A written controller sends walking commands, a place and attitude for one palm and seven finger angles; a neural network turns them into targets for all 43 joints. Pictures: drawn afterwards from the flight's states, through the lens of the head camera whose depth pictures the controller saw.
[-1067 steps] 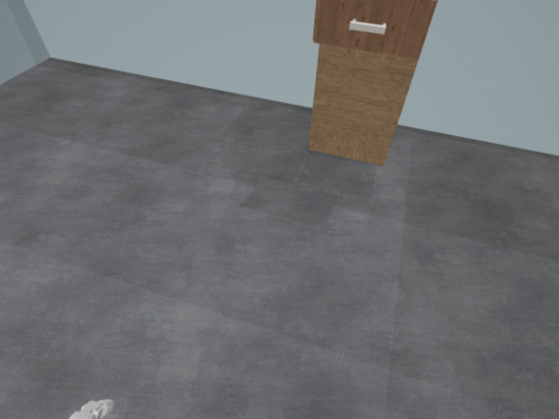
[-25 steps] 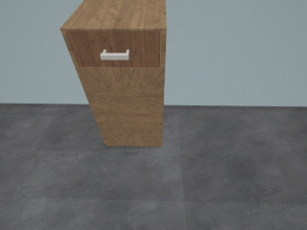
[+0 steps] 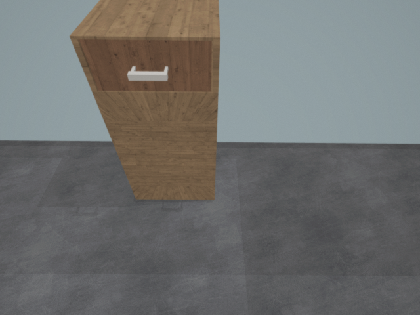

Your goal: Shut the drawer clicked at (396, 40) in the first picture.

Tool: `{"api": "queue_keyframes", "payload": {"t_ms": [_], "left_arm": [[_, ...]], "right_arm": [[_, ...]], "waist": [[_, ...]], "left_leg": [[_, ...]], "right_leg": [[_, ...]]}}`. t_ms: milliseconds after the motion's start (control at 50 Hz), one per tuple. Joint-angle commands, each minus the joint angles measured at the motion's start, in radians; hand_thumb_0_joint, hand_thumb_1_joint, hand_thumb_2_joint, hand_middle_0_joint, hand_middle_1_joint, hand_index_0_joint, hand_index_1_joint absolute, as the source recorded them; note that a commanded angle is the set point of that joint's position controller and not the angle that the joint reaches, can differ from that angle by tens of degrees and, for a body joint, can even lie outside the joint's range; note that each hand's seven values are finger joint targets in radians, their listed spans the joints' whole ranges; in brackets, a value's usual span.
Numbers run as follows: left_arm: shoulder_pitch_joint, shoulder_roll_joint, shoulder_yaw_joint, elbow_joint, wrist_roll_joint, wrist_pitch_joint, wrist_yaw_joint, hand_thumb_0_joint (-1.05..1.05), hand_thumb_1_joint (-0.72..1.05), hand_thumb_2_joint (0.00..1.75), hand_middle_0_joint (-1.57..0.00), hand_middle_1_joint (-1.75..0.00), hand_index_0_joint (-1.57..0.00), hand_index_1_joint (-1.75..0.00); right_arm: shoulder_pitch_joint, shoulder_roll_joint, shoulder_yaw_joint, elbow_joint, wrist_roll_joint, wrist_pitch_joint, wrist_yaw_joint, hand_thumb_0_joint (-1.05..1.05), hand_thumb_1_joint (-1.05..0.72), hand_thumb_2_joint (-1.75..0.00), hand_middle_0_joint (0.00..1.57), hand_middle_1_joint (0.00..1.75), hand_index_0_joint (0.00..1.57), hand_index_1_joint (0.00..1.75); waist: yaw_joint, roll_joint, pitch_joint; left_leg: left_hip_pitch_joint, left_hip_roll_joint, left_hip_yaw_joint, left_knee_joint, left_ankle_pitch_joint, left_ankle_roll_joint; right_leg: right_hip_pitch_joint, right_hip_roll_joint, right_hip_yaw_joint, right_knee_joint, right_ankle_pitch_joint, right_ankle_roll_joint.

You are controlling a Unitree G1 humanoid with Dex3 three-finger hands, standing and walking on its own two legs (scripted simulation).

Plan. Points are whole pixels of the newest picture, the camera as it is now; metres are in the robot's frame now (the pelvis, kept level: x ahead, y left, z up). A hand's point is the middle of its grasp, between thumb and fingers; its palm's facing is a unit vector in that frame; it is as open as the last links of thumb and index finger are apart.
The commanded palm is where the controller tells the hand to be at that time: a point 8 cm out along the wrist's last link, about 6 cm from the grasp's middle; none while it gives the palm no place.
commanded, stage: look to check the result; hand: left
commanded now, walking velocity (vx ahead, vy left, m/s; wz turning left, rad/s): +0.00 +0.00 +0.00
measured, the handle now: (149, 72) +0.79 +0.23 +0.04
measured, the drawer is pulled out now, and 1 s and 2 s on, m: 0.00 0.00 0.00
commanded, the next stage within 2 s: stand and wait in 0.48 s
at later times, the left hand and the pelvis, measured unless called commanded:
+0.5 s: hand out of the picture -0.01 +0.16 -0.18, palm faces +0.04 -0.98 -0.18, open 7.3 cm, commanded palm none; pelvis +0.01 +0.00 +0.00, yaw +0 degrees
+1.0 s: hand out of the picture +0.00 +0.17 -0.17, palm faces +0.03 -0.98 -0.20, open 7.3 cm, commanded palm none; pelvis +0.01 +0.00 +0.00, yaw +0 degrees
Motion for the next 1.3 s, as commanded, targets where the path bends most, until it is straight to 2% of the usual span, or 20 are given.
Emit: {"api": "queue_keyframes", "payload": {"t_ms": [0,200,340,460,600,840,980,1060,1180,1240,1280], "left_arm": [[0.090,0.090,0.015,-0.014,0.001,-0.009,0.002,0.00,0.90,0.90,-0.20,-0.30,-0.20,-0.30],[0.096,0.092,0.014,-0.015,0.001,-0.012,0.002,0.00,0.90,0.90,-0.20,-0.30,-0.20,-0.30],[0.095,0.102,0.016,-0.017,0.004,-0.015,0.003,0.00,0.90,0.90,-0.20,-0.30,-0.20,-0.30],[0.086,0.099,0.015,-0.017,0.003,-0.012,0.002,0.00,0.90,0.90,-0.20,-0.30,-0.20,-0.30],[0.085,0.107,0.016,-0.018,0.001,-0.014,0.000,0.00,0.90,0.90,-0.20,-0.30,-0.20,-0.30],[0.073,0.121,0.018,-0.022,0.003,-0.015,0.001,0.00,0.90,0.90,-0.20,-0.30,-0.20,-0.30],[0.068,0.120,0.018,-0.019,0.001,-0.015,-0.001,0.00,0.90,0.90,-0.20,-0.30,-0.20,-0.30],[0.066,0.126,0.019,-0.020,0.002,-0.017,0.000,0.00,0.90,0.90,-0.20,-0.30,-0.20,-0.30],[0.056,0.136,0.021,-0.022,0.003,-0.017,-0.001,0.00,0.90,0.90,-0.20,-0.30,-0.20,-0.30],[0.056,0.140,0.021,-0.023,0.003,-0.017,-0.001,0.00,0.90,0.90,-0.20,-0.30,-0.20,-0.30],[0.053,0.144,0.023,-0.024,0.002,-0.018,-0.002,0.00,0.90,0.90,-0.20,-0.30,-0.20,-0.30]], "right_arm": [[0.076,-0.080,-0.012,-0.013,0.004,-0.011,-0.002,0.00,-0.90,-0.90,0.20,0.30,0.20,0.30],[0.061,-0.089,-0.012,-0.014,0.005,-0.013,-0.002,0.00,-0.90,-0.90,0.20,0.30,0.20,0.30],[0.052,-0.100,-0.014,-0.016,0.006,-0.014,-0.002,0.00,-0.90,-0.90,0.20,0.30,0.20,0.30],[0.045,-0.102,-0.012,-0.015,0.004,-0.013,-0.001,0.00,-0.90,-0.90,0.20,0.30,0.20,0.30],[0.041,-0.110,-0.012,-0.014,0.004,-0.016,-0.001,0.00,-0.90,-0.90,0.20,0.30,0.20,0.30],[0.041,-0.121,-0.013,-0.011,0.006,-0.015,-0.001,0.00,-0.90,-0.90,0.20,0.30,0.20,0.30],[0.033,-0.125,-0.011,-0.009,0.005,-0.018,-0.002,0.00,-0.90,-0.90,0.20,0.30,0.20,0.30],[0.029,-0.131,-0.014,-0.010,0.005,-0.018,-0.001,0.00,-0.90,-0.90,0.20,0.30,0.20,0.30],[0.022,-0.135,-0.013,-0.009,0.005,-0.017,0.000,0.00,-0.90,-0.90,0.20,0.30,0.20,0.30],[0.013,-0.142,-0.016,-0.012,0.005,-0.014,0.000,0.00,-0.90,-0.90,0.20,0.30,0.20,0.30],[0.017,-0.138,-0.014,-0.009,0.005,-0.016,0.001,0.00,-0.90,-0.90,0.20,0.30,0.20,0.30]], "waist": [[0.007,-0.005,0.040],[0.008,0.009,0.042],[0.007,-0.013,0.030],[0.005,0.010,0.055],[0.008,-0.001,0.028],[0.007,-0.003,0.043],[0.007,0.009,0.032],[0.005,-0.006,0.023],[0.006,-0.016,0.040],[0.007,0.002,0.049],[0.005,-0.007,0.030]], "left_leg": [[0.010,0.062,-0.060,-0.059,0.095,0.039],[0.022,0.068,-0.061,-0.067,0.110,0.041],[0.031,0.070,-0.059,-0.067,0.120,0.040],[0.025,0.069,-0.065,-0.079,0.098,0.040],[0.035,0.068,-0.064,-0.079,0.109,0.040],[0.033,0.072,-0.065,-0.084,0.111,0.039],[0.044,0.073,-0.069,-0.088,0.119,0.041],[0.053,0.075,-0.064,-0.086,0.123,0.040],[0.043,0.074,-0.062,-0.091,0.109,0.037],[0.043,0.072,-0.060,-0.085,0.096,0.035],[0.044,0.071,-0.060,-0.086,0.099,0.036]], "right_leg": [[-0.077,-0.136,0.118,-0.122,0.037,0.005],[-0.071,-0.134,0.118,-0.119,0.068,0.010],[-0.061,-0.136,0.116,-0.122,0.088,0.015],[-0.075,-0.133,0.121,-0.129,0.047,0.011],[-0.054,-0.136,0.123,-0.128,0.066,0.012],[-0.060,-0.133,0.120,-0.130,0.061,0.010],[-0.053,-0.135,0.123,-0.129,0.074,0.010],[-0.051,-0.137,0.126,-0.129,0.091,0.011],[-0.056,-0.136,0.131,-0.139,0.074,0.012],[-0.068,-0.137,0.134,-0.149,0.053,0.013],[-0.053,-0.140,0.136,-0.147,0.061,0.014]]}}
